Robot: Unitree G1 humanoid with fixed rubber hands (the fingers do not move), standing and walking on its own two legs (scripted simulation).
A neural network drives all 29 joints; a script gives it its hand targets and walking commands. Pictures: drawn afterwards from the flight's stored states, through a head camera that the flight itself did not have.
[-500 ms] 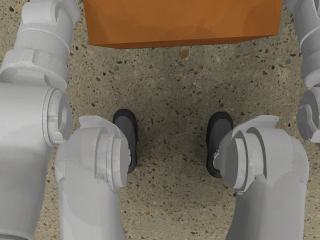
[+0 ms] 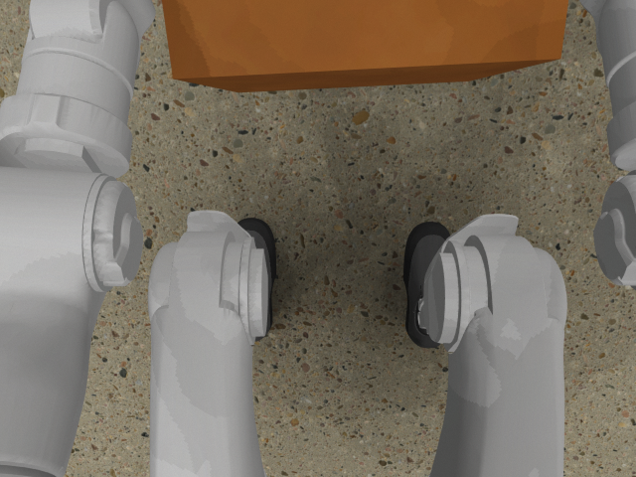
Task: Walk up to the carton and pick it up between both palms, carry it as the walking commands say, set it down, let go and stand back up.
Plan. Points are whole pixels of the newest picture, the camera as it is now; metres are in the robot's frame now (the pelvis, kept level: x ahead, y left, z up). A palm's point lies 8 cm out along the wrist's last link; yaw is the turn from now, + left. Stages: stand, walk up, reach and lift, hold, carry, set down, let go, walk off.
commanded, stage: reach and lift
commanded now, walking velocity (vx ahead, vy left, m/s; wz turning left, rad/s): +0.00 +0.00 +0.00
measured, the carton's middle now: out of the picture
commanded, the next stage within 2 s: none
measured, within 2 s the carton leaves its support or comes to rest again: neither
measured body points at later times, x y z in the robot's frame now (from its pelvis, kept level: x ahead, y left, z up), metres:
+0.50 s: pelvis +0.00 +0.00 +0.03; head +0.36 +0.00 +0.29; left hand +0.58 +0.19 -0.10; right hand +0.59 -0.20 -0.09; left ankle +0.14 +0.15 -0.35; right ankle +0.13 -0.14 -0.35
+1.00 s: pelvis -0.02 +0.00 +0.08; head +0.34 -0.01 +0.34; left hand +0.56 +0.20 -0.02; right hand +0.57 -0.19 -0.03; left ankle +0.14 +0.15 -0.35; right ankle +0.13 -0.14 -0.35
